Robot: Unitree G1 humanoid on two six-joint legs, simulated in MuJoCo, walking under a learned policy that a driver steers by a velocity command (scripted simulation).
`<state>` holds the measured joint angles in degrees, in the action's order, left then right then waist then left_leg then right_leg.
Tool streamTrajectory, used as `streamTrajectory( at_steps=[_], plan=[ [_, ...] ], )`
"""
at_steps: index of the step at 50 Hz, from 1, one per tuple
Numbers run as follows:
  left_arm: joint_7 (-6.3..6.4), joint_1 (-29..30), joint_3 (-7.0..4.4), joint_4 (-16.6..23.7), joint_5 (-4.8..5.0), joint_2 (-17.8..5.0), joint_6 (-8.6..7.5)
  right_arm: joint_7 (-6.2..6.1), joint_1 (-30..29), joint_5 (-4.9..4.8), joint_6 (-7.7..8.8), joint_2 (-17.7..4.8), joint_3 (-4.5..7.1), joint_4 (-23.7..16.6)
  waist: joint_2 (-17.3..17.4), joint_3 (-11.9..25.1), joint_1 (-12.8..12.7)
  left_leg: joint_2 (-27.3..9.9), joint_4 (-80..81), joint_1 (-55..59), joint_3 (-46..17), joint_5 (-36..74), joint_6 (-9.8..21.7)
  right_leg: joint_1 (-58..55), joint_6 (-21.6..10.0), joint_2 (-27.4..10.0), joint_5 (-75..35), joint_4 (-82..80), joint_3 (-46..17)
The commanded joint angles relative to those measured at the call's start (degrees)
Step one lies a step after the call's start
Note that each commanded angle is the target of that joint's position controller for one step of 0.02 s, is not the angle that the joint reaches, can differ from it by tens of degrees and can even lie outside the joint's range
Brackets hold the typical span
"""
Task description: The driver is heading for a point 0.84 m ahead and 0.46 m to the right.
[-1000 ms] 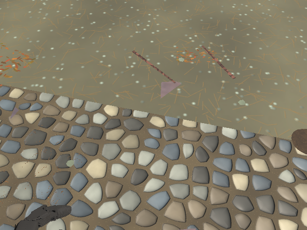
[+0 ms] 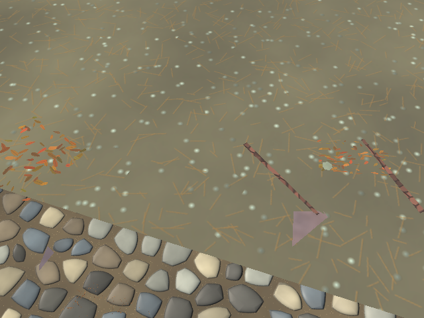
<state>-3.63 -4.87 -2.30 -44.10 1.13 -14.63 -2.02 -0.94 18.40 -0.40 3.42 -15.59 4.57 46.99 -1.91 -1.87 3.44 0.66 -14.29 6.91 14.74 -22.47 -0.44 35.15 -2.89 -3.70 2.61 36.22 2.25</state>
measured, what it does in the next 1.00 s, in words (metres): walks ahead, turning right: right foot, then left foot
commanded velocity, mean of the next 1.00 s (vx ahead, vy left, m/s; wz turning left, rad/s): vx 0.50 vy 0.00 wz -0.57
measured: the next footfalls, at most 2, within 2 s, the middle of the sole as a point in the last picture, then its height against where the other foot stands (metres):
right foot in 0.06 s outside the picture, level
left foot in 0.52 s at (195, 302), level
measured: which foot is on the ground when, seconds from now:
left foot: down 0.00-0.06, up 0.08-0.50, down 0.52-1.00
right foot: up 0.00-0.04, down 0.06-0.52, up 0.54-1.00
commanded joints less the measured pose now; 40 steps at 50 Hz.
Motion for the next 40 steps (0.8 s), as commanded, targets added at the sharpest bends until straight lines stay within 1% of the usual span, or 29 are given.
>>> streamTrajectory(
  at_steps=[1, 2, 3, 4, 5, 6, 7, 8, 9, 10, 12, 14, 17, 19, 22, 23, 24, 25, 26, 27, 28, 29, 30, 31, 32, 34, 35, 38, 40],
  plan=[
    [-0.36, -3.18, -2.96, 4.32, 0.33, -8.08, -0.45, -0.99, -1.81, -0.63, -1.07, -12.06, 2.95, -3.06, 7.59, 3.39, -5.75, -16.39, -14.09, 0.51, -2.35, 66.5, 6.34, -8.17, -3.87, 5.46, 8.19, 0.32, 4.83],
    [0.27, -11.96, -4.7, 2.35, 0.45, -11.07, -0.36, -1.18, -2.96, -0.92, -1.33, -12.01, 2.72, -3.32, 6.52, 7.94, -10.81, -14.23, -26.12, -4.5, -1.09, 64.61, 4.43, -21.28, -6.1, 7.75, 5.23, -3.52, 4.54],
    [1.57, -19.85, -6.56, 0.93, 0.42, -16.22, 0.36, -1.34, -1.75, 0.25, -0.7, -9.82, 1.77, -4.2, -0.37, 13.2, -13.42, -11.32, -43.9, -18.42, -1.08, 44.23, 1.61, -38.26, -9.54, 0.75, 4.0, -5.16, -8.17],
    [1.88, -16.58, -7.15, 2.69, 0.78, -20.78, 0.05, -0.39, 2.72, 1.37, 1.2, -1.94, -0.66, -7.15, -14.59, 18.69, -6.31, 2.97, -66.37, -44.47, -8.34, -8.65, -2.88, -56.64, -22.72, -14.0, 11.87, -12.71, -43.38],
    [1.55, -18.28, -5.61, 3.51, 0.13, -16.04, -0.55, 0.76, -2.33, -0.6, 3.78, -6.88, -0.11, -7.58, -5.62, 23.91, -10.72, 1.37, -69.29, -50.78, -21.51, -9.98, -0.79, -59.35, -22.14, -15.47, 17.15, -19.39, -50.1],
    [1.6, -16.78, -4.86, 3.25, -0.24, -12.93, -1.18, 1.29, -7.48, -2.57, 4.86, -8.38, 0.22, -9.06, -3.05, 15.91, -10.93, -1.48, -67.06, -53.74, -21.14, -5.78, 0.78, -53.56, -18.99, -13.66, 15.0, -19.74, -40.78],
    [1.5, -13.02, -4.37, 3.55, 0.05, -11.33, -1.67, 0.96, -8.23, -1.79, 5.27, -7.58, -0.01, -9.15, 2.13, 9.14, -7.69, -4.29, -60.49, -52.25, -20.59, -1.42, 1.21, -43.75, -16.64, -10.85, 8.83, -19.71, -33.33],
    [1.75, -9.49, -3.66, 4.22, 0.13, -8.74, -1.83, 0.44, -8.48, 0.04, 4.99, -8.29, 0.47, -8.42, 2.36, 6.61, -5.67, -6.28, -54.98, -48.45, -20.24, 0.89, 0.85, -36.7, -14.99, -8.55, 3.01, -20.01, -27.78],
    [2.11, -7.67, -3.26, 5.34, -0.58, -8.12, -1.82, 0.43, -7.42, 0.6, 4.31, -8.43, 0.76, -8.2, 0.89, 4.93, -3.89, -7.06, -52.87, -44.51, -20.23, 2.67, 0.28, -31.06, -14.78, -7.04, -1.53, -21.22, -25.06],
    [2.36, -7.02, -3.3, 5.87, -0.74, -8.25, -1.81, 0.44, -6.55, 0.94, 3.6, -8.17, 0.85, -8.22, 0.41, 4.63, -2.93, -7.16, -50.63, -42.5, -19.94, 3.59, -0.54, -28.1, -14.87, -6.2, -4.13, -22.28, -23.86],
    [3.0, -7.65, -3.72, 5.96, -0.57, -9.75, -1.97, 0.37, -6.62, 1.23, 2.52, -6.46, 0.4, -8.52, 0.33, 3.9, -2.4, -6.83, -45.2, -41.17, -18.39, 5.92, -2.38, -23.58, -14.94, -5.06, -9.44, -23.14, -20.27],
    [3.75, -8.84, -4.18, 5.7, -0.26, -11.23, -1.81, 0.28, -10.73, 1.35, 2.14, -4.98, -0.29, -9.84, -0.2, 2.57, -3.49, -5.7, -36.47, -40.72, -17.4, 12.66, -3.8, -20.65, -13.47, -2.98, -9.38, -23.33, -17.07],
    [4.33, -11.14, -4.34, 5.25, 0.17, -11.5, -1.1, 0.85, -17.14, 0.91, 2.51, -3.6, -1.09, -11.16, -2.43, 2.21, -6.45, -2.57, -22.7, -36.16, -16.76, 24.62, -4.29, -18.7, -10.38, -0.16, -2.94, -21.98, -15.09],
    [4.43, -13.41, -4.42, 4.61, 0.33, -11.63, -0.68, 1.38, -19.93, 0.13, 2.9, -4.44, -0.93, -11.97, -3.12, 2.27, -7.77, -1.23, -18.47, -34.43, -17.25, 27.15, -4.18, -19.99, -9.71, -1.22, 0.7, -20.83, -17.67],
    [4.67, -14.7, -4.35, 4.26, 0.46, -10.91, -0.21, 2.08, -20.07, -0.22, 3.67, -6.82, -0.07, -12.32, -4.11, 2.45, -7.09, -0.98, -14.31, -33.38, -19.45, 23.44, -2.44, -25.14, -8.55, -3.56, 4.23, -15.95, -23.36],
    [4.74, -14.29, -4.45, 4.43, 0.29, -10.98, -0.12, 2.19, -18.8, -0.29, 3.97, -7.53, 0.28, -12.11, -4.96, 2.49, -6.12, -1.06, -13.91, -31.99, -19.59, 20.95, -1.48, -26.08, -8.01, -4.19, 4.07, -14.18, -25.02],
    [4.74, -13.39, -4.4, 4.75, 0.19, -10.64, 0.01, 2.15, -15.83, -0.31, 4.29, -8.04, 0.69, -11.34, -5.65, 2.99, -4.21, -0.92, -12.46, -28.3, -18.92, 19.73, -0.28, -26.02, -7.2, -3.85, 3.22, -11.85, -25.7],
    [4.65, -13.02, -3.85, 5.15, -0.06, -9.03, -0.04, 1.84, -10.7, 0.1, 4.57, -9.29, 1.49, -10.02, -5.29, 5.58, -1.54, -1.41, -11.01, -20.49, -18.46, 19.48, 1.4, -24.7, -5.58, -1.45, 0.87, -6.63, -24.44],
    [4.37, -13.15, -2.55, 6.08, -0.67, -5.61, -0.26, 1.37, -2.97, 1.21, 4.82, -12.04, 2.31, -9.31, -0.52, 12.68, 1.88, -9.53, -11.81, -7.17, -25.97, 15.75, 4.88, -19.4, -3.44, 2.0, 5.3, 7.6, -20.31],
    [4.37, -21.1, -1.33, 7.86, 0.45, -1.54, -0.87, 1.33, 2.79, 2.15, 4.16, -17.28, 3.49, -7.71, 17.2, 20.17, -1.0, -23.04, -7.17, 11.91, -51.86, 4.65, 14.39, 0.08, 0.7, 10.58, 28.51, 27.41, -12.27],
    [4.46, -21.76, -1.9, 7.05, 1.45, -6.9, -1.02, 1.73, 3.16, 0.58, 3.78, -13.41, 2.85, -7.29, 18.09, 18.95, -0.21, -25.75, -3.2, 12.2, -62.8, -10.75, 15.83, 9.47, 1.55, 6.34, 30.99, 36.79, -12.62],
    [4.5, -16.05, -3.02, 7.21, 1.25, -10.98, -0.73, 1.5, 0.3, 0.33, 3.47, -9.1, 1.67, -8.22, 11.55, 11.34, 1.52, -22.86, -2.1, 5.84, -53.92, -11.81, 13.09, 11.62, 1.94, 3.96, 25.51, 39.59, -12.45],
    [4.59, -12.13, -3.23, 8.0, 0.5, -11.17, -0.4, 1.33, -2.5, 0.75, 2.99, -7.69, 1.07, -8.42, 7.68, 6.97, 1.11, -20.22, -2.01, -0.85, -45.1, -4.19, 11.04, 10.38, 2.24, 2.03, 21.22, 39.01, -10.37],
    [4.44, -9.95, -3.36, 8.79, -0.15, -10.51, -0.37, 1.25, -4.37, 1.03, 2.7, -6.41, 0.58, -8.03, 6.81, 3.67, 0.22, -17.85, -0.97, -6.47, -39.0, 3.19, 10.46, 9.08, 2.41, 0.52, 18.32, 36.43, -10.22],
    [4.05, -9.79, -3.49, 9.13, 0.03, -9.6, -0.18, 1.08, -5.3, 1.32, 2.72, -5.42, 0.16, -7.67, 7.91, 2.38, -1.04, -16.04, 0.28, -10.02, -34.12, 8.1, 9.75, 6.69, 2.37, -0.96, 16.46, 34.35, -10.11],
    [3.59, -10.57, -3.14, 9.48, 0.68, -7.18, 0.45, 1.0, -5.4, 0.93, 3.06, -5.19, 0.2, -6.82, 9.16, 1.86, -1.97, -14.87, 2.7, -12.75, -28.33, 12.64, 10.03, 4.6, 2.58, -2.02, 15.32, 31.45, -8.68],
    [3.5, -9.88, -2.91, 9.98, 0.61, -6.29, 0.76, 1.0, -5.26, 0.68, 3.24, -5.8, 0.41, -6.29, 8.63, 1.29, -2.09, -15.14, 3.74, -13.32, -26.18, 14.78, 10.59, 5.15, 2.88, -2.39, 14.67, 29.76, -8.26],
    [3.28, -6.94, -2.42, 11.43, 0.13, -5.21, 1.05, 0.86, -4.67, 0.79, 3.27, -8.23, 1.22, -4.9, 6.49, 0.78, -1.89, -16.34, 5.33, -12.03, -21.09, 21.01, 11.79, 7.58, 3.89, -3.12, 9.36, 23.17, -7.85],
    [2.71, -5.03, -2.19, 11.68, 0.2, -4.91, 0.8, 0.76, -5.01, 0.73, 2.93, -8.98, 1.36, -4.32, 5.97, 0.57, -1.4, -15.4, 5.46, -11.15, -16.44, 23.96, 10.96, 6.75, 3.84, -3.01, 3.26, 17.1, -6.74]
  ],
)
